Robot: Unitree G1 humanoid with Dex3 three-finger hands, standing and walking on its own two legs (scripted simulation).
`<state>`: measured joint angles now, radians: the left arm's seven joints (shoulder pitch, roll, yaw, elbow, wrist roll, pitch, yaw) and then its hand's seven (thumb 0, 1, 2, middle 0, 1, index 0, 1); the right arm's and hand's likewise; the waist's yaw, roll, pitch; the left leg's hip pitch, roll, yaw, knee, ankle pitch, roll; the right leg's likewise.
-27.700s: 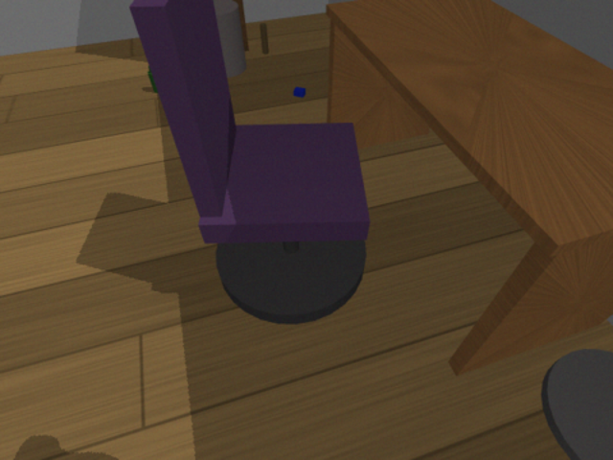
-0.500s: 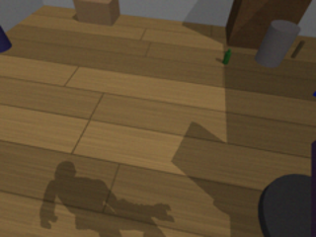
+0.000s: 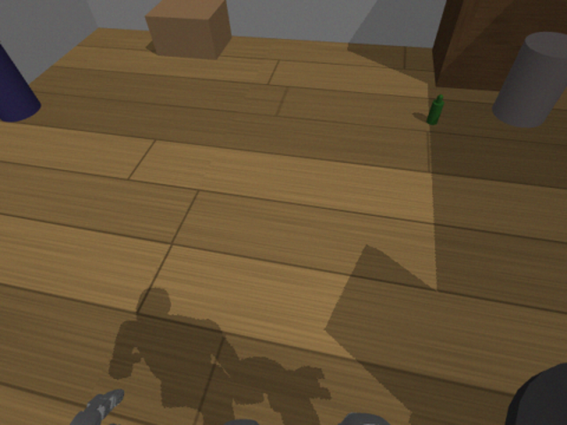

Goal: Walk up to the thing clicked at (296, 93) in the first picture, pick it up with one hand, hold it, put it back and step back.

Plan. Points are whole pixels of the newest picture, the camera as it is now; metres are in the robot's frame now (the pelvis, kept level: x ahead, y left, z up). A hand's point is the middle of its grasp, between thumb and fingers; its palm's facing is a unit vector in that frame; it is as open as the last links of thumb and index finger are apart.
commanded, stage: walk up
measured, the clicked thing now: out of the picture +1.14 -1.56 -0.74
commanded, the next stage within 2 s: stand in 0.96 s
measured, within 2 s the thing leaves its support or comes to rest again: neither
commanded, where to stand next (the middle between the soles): +0.11 -0.01 m, yaw +1 degrees
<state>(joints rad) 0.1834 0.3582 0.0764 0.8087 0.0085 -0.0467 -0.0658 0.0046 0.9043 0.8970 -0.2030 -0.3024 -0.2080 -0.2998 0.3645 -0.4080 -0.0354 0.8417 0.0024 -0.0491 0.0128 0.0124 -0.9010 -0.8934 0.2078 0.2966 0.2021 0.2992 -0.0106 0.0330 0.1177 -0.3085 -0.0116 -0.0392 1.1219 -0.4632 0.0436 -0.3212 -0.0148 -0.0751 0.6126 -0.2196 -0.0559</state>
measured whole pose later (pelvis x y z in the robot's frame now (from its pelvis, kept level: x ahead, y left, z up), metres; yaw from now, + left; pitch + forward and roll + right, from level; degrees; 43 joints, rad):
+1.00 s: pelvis +0.09 +0.01 +0.02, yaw +1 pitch -3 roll -1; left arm 0.06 0.36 0.02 1.11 0.00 0.00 -0.02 0.00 0.90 0.90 -0.20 -0.30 -0.21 -0.30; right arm 0.08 -0.36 0.01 1.13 0.00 -0.02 0.01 0.01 -0.90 -0.89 0.21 0.30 0.20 0.30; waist -0.01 0.00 0.07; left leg -0.20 0.02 0.02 0.36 -0.11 0.00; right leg -0.07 -0.01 -0.04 0.34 -0.22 0.01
